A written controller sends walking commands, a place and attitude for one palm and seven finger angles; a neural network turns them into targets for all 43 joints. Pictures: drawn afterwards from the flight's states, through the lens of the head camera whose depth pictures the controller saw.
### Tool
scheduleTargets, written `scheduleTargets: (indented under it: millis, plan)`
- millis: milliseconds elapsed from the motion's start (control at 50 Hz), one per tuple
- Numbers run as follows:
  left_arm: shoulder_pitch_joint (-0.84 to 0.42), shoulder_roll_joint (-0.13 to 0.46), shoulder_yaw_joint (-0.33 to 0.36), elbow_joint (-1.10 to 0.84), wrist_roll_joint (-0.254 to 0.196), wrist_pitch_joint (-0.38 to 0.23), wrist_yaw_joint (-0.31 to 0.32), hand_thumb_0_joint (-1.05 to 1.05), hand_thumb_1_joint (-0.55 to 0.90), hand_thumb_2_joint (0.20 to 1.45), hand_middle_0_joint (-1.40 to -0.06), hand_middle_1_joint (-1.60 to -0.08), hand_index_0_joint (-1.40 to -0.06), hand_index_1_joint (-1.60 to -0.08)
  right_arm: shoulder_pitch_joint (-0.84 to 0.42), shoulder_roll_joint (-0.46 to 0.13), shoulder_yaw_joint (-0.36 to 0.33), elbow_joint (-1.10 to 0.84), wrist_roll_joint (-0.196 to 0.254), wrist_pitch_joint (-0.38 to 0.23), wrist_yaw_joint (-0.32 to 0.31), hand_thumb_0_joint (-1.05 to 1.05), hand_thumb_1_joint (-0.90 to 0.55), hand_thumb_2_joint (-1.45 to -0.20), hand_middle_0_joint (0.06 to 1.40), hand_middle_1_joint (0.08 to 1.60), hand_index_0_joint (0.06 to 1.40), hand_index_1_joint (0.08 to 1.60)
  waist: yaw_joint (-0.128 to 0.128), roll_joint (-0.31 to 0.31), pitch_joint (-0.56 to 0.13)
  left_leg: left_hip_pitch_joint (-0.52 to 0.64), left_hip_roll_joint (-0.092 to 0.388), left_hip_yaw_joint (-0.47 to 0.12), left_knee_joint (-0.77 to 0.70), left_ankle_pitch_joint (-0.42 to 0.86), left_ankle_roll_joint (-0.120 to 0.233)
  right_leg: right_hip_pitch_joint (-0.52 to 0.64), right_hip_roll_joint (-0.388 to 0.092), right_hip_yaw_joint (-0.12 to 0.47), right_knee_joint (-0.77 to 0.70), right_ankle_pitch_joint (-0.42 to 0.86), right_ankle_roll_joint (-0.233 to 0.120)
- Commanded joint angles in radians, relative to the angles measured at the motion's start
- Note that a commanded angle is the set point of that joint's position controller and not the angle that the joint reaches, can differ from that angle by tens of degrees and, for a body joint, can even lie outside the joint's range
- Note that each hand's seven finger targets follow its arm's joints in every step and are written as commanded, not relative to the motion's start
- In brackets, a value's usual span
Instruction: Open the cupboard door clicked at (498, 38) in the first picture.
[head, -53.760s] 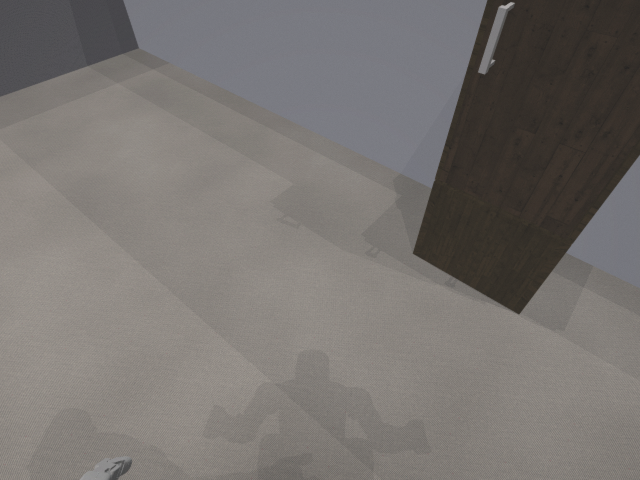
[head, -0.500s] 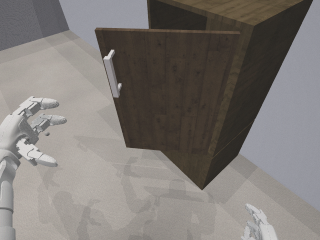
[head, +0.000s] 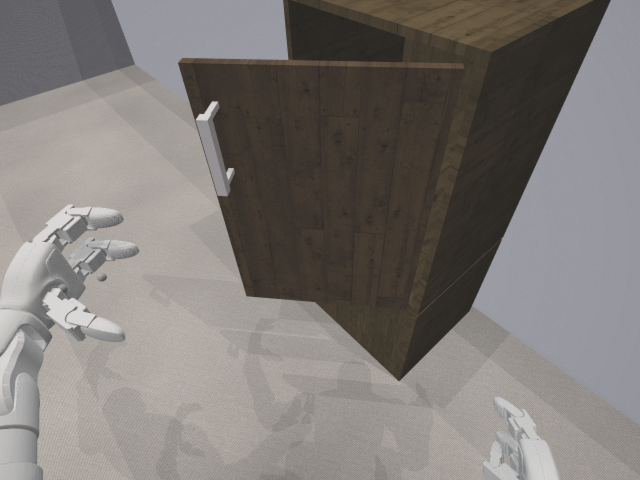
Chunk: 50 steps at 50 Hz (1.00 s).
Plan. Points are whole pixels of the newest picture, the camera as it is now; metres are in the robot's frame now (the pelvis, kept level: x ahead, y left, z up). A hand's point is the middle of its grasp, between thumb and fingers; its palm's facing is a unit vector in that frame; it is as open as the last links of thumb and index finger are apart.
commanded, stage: move the hooked fingers beside the handle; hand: left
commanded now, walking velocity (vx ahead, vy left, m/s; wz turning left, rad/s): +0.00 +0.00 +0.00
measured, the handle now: (218, 150) +0.57 +0.22 +0.12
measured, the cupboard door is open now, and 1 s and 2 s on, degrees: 42 42 42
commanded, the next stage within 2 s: none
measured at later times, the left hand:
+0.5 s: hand (133, 225) +0.38 +0.27 +0.14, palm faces -0.01 -1.00 -0.01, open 14.0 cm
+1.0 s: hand (147, 197) +0.43 +0.28 +0.14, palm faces +0.00 -1.00 -0.01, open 14.0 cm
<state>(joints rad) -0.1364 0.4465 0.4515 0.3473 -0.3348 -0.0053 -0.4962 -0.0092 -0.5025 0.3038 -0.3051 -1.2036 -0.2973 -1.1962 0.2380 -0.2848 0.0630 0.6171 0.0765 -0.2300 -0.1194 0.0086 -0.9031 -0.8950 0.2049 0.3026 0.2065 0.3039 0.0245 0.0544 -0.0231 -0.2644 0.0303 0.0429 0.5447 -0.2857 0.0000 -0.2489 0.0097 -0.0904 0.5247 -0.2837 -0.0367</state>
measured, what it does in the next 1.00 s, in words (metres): stands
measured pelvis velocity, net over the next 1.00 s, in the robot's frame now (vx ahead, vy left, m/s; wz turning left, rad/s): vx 0.01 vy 0.02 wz -0.01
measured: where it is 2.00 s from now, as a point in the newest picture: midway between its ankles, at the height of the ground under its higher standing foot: outside the picture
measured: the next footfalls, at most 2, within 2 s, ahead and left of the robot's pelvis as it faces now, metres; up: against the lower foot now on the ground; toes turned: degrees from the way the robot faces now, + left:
none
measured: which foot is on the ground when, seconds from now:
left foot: down 0.00-1.00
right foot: down 0.00-1.00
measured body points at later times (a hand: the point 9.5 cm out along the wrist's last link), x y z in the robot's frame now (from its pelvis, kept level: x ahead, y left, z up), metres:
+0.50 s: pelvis +0.00 +0.01 +0.00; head +0.03 +0.00 +0.45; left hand +0.37 +0.33 +0.14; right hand +0.12 -0.25 -0.10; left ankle +0.00 +0.12 -0.73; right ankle +0.00 -0.09 -0.73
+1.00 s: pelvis +0.01 +0.02 -0.01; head +0.05 +0.03 +0.44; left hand +0.43 +0.33 +0.14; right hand +0.09 -0.25 -0.11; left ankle +0.00 +0.12 -0.73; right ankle +0.00 -0.09 -0.73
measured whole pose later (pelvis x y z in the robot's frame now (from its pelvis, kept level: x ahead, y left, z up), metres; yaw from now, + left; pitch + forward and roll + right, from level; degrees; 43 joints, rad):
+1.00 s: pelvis +0.01 +0.02 -0.01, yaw -1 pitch +8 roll -1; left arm -0.69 0.56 0.43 0.95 -0.20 -0.15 -0.45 -0.01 -0.50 0.30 -0.30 -1.20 -0.30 -1.20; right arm 0.34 -0.30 0.05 0.65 0.05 -0.12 -0.09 0.00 -0.90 -0.89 0.21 0.30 0.21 0.30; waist -0.07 0.02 -0.04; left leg -0.44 0.02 0.06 0.61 -0.31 0.03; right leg -0.41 -0.01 -0.07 0.57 -0.29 -0.01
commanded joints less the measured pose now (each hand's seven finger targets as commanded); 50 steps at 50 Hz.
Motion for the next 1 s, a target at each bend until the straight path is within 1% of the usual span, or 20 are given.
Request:
scheduleTargets:
  millis: [0, 60, 100, 120, 180, 300, 320, 400, 420, 540, 660, 680, 720, 740, 820, 840, 860, 920, 940, 980]
  plan:
    - [-0.359, 0.279, 0.07, -0.224, -0.018, -0.085, 0.016, 0.0, -0.5, 0.3, -0.3, -1.2, -0.3, -1.2, -0.089, -0.11, -0.048, -0.152, 0.002, -0.061, -0.013, 0.0, -0.9, -0.9, 0.2, 0.3, 0.2, 0.3, -0.012, 0.012, -0.186, 0.098, -0.031, -0.044, -0.06, 0.177, 0.038, 0.022, -0.011, 0.069, -0.082, 0.219, 0.028]
    - [-0.439, 0.309, 0.074, -0.118, -0.008, -0.088, 0.019, 0.0, -0.5, 0.3, -0.3, -1.2, -0.3, -1.2, -0.063, -0.124, -0.051, -0.12, 0.002, -0.056, -0.022, 0.0, -0.9, -0.9, 0.2, 0.3, 0.2, 0.3, -0.034, -0.04, -0.14, 0.064, -0.029, -0.046, -0.059, 0.127, 0.04, -0.01, -0.013, 0.079, -0.095, 0.16, 0.034]
    - [-0.484, 0.298, 0.048, -0.084, 0.005, -0.088, 0.016, 0.0, -0.5, 0.3, -0.3, -1.2, -0.3, -1.2, -0.062, -0.125, -0.048, -0.115, 0.003, -0.057, -0.025, 0.0, -0.9, -0.9, 0.2, 0.3, 0.2, 0.3, -0.038, 0.013, -0.15, 0.071, -0.031, -0.047, -0.058, 0.115, 0.039, -0.026, -0.017, 0.08, -0.092, 0.142, 0.029]
    - [-0.499, 0.33, 0.064, -0.055, 0.01, -0.086, 0.015, 0.0, -0.5, 0.3, -0.3, -1.2, -0.3, -1.2, -0.057, -0.128, -0.049, -0.111, 0.001, -0.053, -0.025, 0.0, -0.9, -0.9, 0.2, 0.3, 0.2, 0.3, -0.036, -0.002, -0.159, 0.064, -0.03, -0.044, -0.048, 0.121, 0.039, -0.013, -0.021, 0.093, -0.092, 0.148, 0.029]
    - [-0.555, 0.328, 0.04, -0.013, 0.025, -0.089, 0.003, 0.0, -0.5, 0.3, -0.3, -1.2, -0.3, -1.2, -0.048, -0.131, -0.048, -0.111, 0.002, -0.048, -0.024, 0.0, -0.9, -0.9, 0.2, 0.3, 0.2, 0.3, -0.04, 0.035, -0.208, 0.062, -0.033, -0.046, -0.045, 0.143, 0.038, -0.002, -0.023, 0.084, -0.074, 0.175, 0.024]
    - [-0.62, 0.349, 0.05, 0.093, 0.024, -0.12, -0.002, 0.0, -0.5, 0.3, -0.3, -1.2, -0.3, -1.2, -0.01, -0.142, -0.053, -0.101, -0.002, -0.037, -0.017, 0.0, -0.9, -0.9, 0.2, 0.3, 0.2, 0.3, -0.045, 0.001, -0.239, 0.05, -0.031, -0.051, -0.03, 0.181, 0.038, -0.008, -0.018, 0.074, -0.05, 0.229, 0.02]
    - [-0.618, 0.376, 0.071, 0.11, 0.024, -0.123, -0.001, 0.0, -0.5, 0.3, -0.3, -1.2, -0.3, -1.2, 0.0, -0.146, -0.055, -0.102, -0.004, -0.031, -0.014, 0.0, -0.9, -0.9, 0.2, 0.3, 0.2, 0.3, -0.035, -0.036, -0.248, 0.042, -0.028, -0.05, -0.027, 0.197, 0.039, 0.012, -0.017, 0.074, -0.045, 0.246, 0.02]
    - [-0.641, 0.365, 0.058, 0.126, 0.044, -0.128, 0.012, 0.0, -0.5, 0.3, -0.3, -1.2, -0.3, -1.2, 0.023, -0.147, -0.062, -0.108, -0.004, -0.02, -0.004, 0.0, -0.9, -0.9, 0.2, 0.3, 0.2, 0.3, -0.034, 0.033, -0.274, 0.06, -0.029, -0.05, -0.027, 0.244, 0.036, -0.01, -0.014, 0.063, -0.029, 0.286, 0.014]
    - [-0.625, 0.365, 0.056, 0.145, 0.042, -0.125, 0.013, 0.0, -0.5, 0.3, -0.3, -1.2, -0.3, -1.2, 0.032, -0.151, -0.063, -0.112, -0.007, -0.013, 0.0, 0.0, -0.9, -0.9, 0.2, 0.3, 0.2, 0.3, -0.031, -0.011, -0.274, 0.053, -0.026, -0.049, -0.023, 0.261, 0.038, 0.002, -0.012, 0.064, -0.025, 0.306, 0.014]
    - [-0.712, 0.409, 0.082, 0.159, 0.055, -0.144, 0.023, 0.0, -0.5, 0.3, -0.3, -1.2, -0.3, -1.2, 0.068, -0.16, -0.072, -0.109, -0.01, 0.012, 0.007, 0.0, -0.9, -0.9, 0.2, 0.3, 0.2, 0.3, -0.043, -0.009, -0.305, 0.051, -0.024, -0.047, -0.019, 0.288, 0.039, -0.001, -0.006, 0.065, -0.016, 0.333, 0.014]
    - [-0.826, 0.357, 0.014, 0.151, 0.068, -0.181, 0.019, 0.0, -0.5, 0.3, -0.3, -1.2, -0.3, -1.2, 0.095, -0.157, -0.077, -0.092, -0.013, 0.025, 0.009, 0.0, -0.9, -0.9, 0.2, 0.3, 0.2, 0.3, -0.072, 0.073, -0.33, 0.124, -0.016, -0.061, -0.007, 0.343, 0.032, -0.058, 0.002, 0.056, -0.014, 0.324, 0.009]
    - [-0.8, 0.368, 0.032, 0.182, 0.069, -0.179, 0.022, 0.0, -0.5, 0.3, -0.3, -1.2, -0.3, -1.2, 0.105, -0.161, -0.08, -0.086, -0.016, 0.028, 0.009, 0.0, -0.9, -0.9, 0.2, 0.3, 0.2, 0.3, -0.066, 0.072, -0.337, 0.127, -0.014, -0.065, -0.007, 0.351, 0.03, -0.063, 0.003, 0.053, -0.013, 0.318, 0.007]
    - [-0.813, 0.347, 0.007, 0.227, 0.064, -0.173, 0.017, 0.0, -0.5, 0.3, -0.3, -1.2, -0.3, -1.2, 0.117, -0.166, -0.078, -0.077, -0.015, 0.04, 0.01, 0.0, -0.9, -0.9, 0.2, 0.3, 0.2, 0.3, -0.076, 0.022, -0.319, 0.113, -0.011, -0.063, -0.003, 0.361, 0.031, -0.067, 0.004, 0.049, -0.014, 0.331, 0.007]
    - [-0.808, 0.379, 0.039, 0.263, 0.068, -0.165, 0.019, 0.0, -0.5, 0.3, -0.3, -1.2, -0.3, -1.2, 0.12, -0.17, -0.08, -0.075, -0.015, 0.044, 0.01, 0.0, -0.9, -0.9, 0.2, 0.3, 0.2, 0.3, -0.069, 0.007, -0.311, 0.089, -0.013, -0.066, -0.005, 0.344, 0.031, -0.068, 0.004, 0.05, -0.012, 0.324, 0.009]
    - [-0.866, 0.391, 0.024, 0.373, 0.088, -0.157, 0.027, 0.0, -0.5, 0.3, -0.3, -1.2, -0.3, -1.2, 0.131, -0.177, -0.075, -0.066, -0.015, 0.067, 0.014, 0.0, -0.9, -0.9, 0.2, 0.3, 0.2, 0.3, -0.084, -0.003, -0.259, 0.037, -0.016, -0.061, -0.005, 0.284, 0.033, -0.103, -0.001, 0.05, -0.012, 0.283, 0.008]
    - [-0.914, 0.421, 0.038, 0.371, 0.097, -0.168, 0.034, 0.0, -0.5, 0.3, -0.3, -1.2, -0.3, -1.2, 0.135, -0.177, -0.075, -0.063, -0.016, 0.071, 0.014, 0.0, -0.9, -0.9, 0.2, 0.3, 0.2, 0.3, -0.088, 0.017, -0.271, 0.036, -0.017, -0.066, -0.004, 0.276, 0.031, -0.108, 0.0, 0.052, -0.01, 0.274, 0.008]
    - [-0.954, 0.398, 0.009, 0.371, 0.106, -0.179, 0.035, 0.0, -0.5, 0.3, -0.3, -1.2, -0.3, -1.2, 0.136, -0.174, -0.074, -0.064, -0.019, 0.073, 0.016, 0.0, -0.9, -0.9, 0.2, 0.3, 0.2, 0.3, -0.096, 0.048, -0.281, 0.046, -0.018, -0.064, 0.0, 0.269, 0.03, -0.12, -0.001, 0.054, -0.007, 0.264, 0.008]
    - [-1.015, 0.438, 0.03, 0.361, 0.11, -0.231, 0.043, 0.0, -0.5, 0.3, -0.3, -1.2, -0.3, -1.2, 0.162, -0.178, -0.079, -0.059, -0.026, 0.083, 0.017, 0.0, -0.9, -0.9, 0.2, 0.3, 0.2, 0.3, -0.097, 0.023, -0.367, 0.084, -0.009, -0.074, 0.021, 0.337, 0.028, -0.1, 0.003, 0.055, 0.01, 0.3, 0.006]
    - [-1.027, 0.451, 0.042, 0.35, 0.112, -0.246, 0.041, 0.0, -0.5, 0.3, -0.3, -1.2, -0.3, -1.2, 0.164, -0.179, -0.081, -0.059, -0.027, 0.085, 0.017, 0.0, -0.9, -0.9, 0.2, 0.3, 0.2, 0.3, -0.097, 0.045, -0.41, 0.103, -0.012, -0.073, 0.029, 0.358, 0.028, -0.09, 0.005, 0.062, 0.015, 0.322, 0.009]
    - [-1.044, 0.46, 0.05, 0.407, 0.112, -0.259, 0.034, 0.0, -0.5, 0.3, -0.3, -1.2, -0.3, -1.2, 0.174, -0.181, -0.078, -0.047, -0.029, 0.09, 0.018, 0.0, -0.9, -0.9, 0.2, 0.3, 0.2, 0.3, -0.1, 0.044, -0.407, 0.088, -0.012, -0.073, 0.034, 0.348, 0.026, -0.095, 0.004, 0.062, 0.018, 0.32, 0.01]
